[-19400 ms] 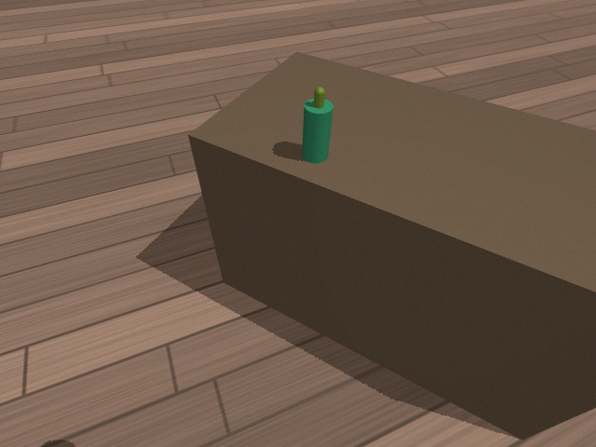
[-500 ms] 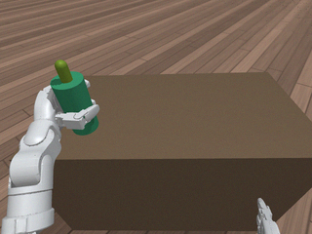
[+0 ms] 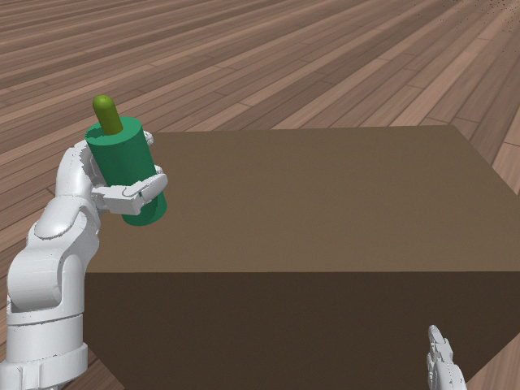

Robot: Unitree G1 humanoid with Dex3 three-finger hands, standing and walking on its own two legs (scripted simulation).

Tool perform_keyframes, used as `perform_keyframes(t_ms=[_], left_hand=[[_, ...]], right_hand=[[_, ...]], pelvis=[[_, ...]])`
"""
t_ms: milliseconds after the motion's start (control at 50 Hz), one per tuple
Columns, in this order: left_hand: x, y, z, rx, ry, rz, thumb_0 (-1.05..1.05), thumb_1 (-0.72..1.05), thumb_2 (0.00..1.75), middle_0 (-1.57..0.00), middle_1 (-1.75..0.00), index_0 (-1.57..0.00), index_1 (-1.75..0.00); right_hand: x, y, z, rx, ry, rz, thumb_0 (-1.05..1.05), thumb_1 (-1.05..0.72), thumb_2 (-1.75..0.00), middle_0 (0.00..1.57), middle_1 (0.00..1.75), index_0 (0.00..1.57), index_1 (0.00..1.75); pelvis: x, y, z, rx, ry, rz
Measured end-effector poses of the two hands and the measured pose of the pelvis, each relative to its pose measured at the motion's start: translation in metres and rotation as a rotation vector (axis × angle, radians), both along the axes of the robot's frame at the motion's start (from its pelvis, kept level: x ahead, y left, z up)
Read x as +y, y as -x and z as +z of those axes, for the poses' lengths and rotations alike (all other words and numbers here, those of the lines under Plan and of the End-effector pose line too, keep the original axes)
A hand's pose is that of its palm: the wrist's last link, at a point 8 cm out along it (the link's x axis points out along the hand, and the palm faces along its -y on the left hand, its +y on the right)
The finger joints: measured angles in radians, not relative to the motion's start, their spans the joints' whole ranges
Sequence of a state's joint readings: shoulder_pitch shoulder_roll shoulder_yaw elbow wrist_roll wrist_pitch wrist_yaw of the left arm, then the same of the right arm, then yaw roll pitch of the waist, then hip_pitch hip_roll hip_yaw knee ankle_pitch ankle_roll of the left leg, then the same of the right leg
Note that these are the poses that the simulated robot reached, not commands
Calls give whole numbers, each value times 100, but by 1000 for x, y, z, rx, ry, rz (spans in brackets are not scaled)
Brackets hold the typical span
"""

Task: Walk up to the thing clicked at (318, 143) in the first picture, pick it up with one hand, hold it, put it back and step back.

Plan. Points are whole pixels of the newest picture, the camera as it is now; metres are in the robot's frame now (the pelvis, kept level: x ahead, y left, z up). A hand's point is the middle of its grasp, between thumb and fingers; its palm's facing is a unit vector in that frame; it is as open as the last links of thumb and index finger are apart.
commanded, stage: hold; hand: left
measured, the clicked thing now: (125, 161) +0.33 +0.17 +0.25
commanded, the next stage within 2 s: crouch in 2.00 s
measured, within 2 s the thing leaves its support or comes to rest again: neither
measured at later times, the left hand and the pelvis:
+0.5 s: hand (133, 184) +0.32 +0.16 +0.23, palm faces +0.11 -0.99 -0.01, open 8.8 cm; pelvis +0.00 +0.00 +0.00, yaw +0 degrees
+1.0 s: hand (126, 177) +0.32 +0.17 +0.24, palm faces +0.12 -0.99 -0.01, open 8.8 cm; pelvis -0.01 +0.00 +0.00, yaw +0 degrees
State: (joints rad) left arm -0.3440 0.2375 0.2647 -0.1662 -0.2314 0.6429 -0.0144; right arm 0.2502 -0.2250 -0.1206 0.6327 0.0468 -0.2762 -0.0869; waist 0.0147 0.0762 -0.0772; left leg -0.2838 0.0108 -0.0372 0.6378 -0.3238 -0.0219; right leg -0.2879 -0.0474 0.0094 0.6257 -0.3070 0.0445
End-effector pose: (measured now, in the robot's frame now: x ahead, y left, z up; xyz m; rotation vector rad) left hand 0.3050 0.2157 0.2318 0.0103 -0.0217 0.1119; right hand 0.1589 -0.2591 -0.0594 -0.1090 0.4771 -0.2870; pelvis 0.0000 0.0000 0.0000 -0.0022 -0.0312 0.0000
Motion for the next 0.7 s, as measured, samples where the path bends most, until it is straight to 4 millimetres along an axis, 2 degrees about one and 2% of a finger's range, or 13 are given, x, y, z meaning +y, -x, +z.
perform_keyframes(t_ms=[300,500,700], left_hand=[[3,9,0,-11,-9,25,0,-23,110,-78,-104,-80,-103],[-1,13,-4,4,-4,-5,0,-24,110,-78,-104,-80,-103],[2,14,3,-21,7,14,0,-24,110,-78,-103,-80,-103]], right_hand=[[-2,4,-6,27,-4,-4,-1,52,-6,6,5,5,6],[2,-2,-2,-1,-1,10,-1,52,-6,6,5,5,6],[3,9,-6,16,-4,1,-1,52,-6,6,5,5,6]], pelvis=[[-2,0,0,3,0,3],[-2,4,0,-1,-2,5],[-2,7,0,-2,-1,2]])
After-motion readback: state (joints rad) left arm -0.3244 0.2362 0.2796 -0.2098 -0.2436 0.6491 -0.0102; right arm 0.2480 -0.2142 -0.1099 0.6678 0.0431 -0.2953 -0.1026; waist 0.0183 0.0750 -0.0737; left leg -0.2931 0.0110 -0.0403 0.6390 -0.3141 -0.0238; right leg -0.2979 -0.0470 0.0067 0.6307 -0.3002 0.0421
